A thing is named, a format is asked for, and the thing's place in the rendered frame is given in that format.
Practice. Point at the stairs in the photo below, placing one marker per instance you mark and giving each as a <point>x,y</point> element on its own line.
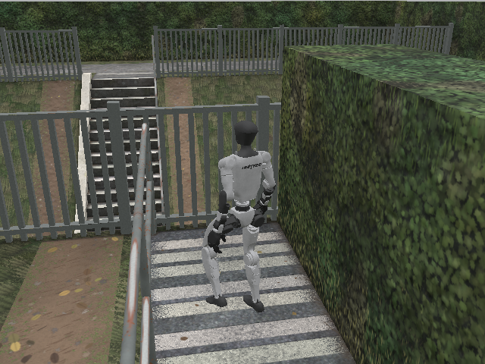
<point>132,93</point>

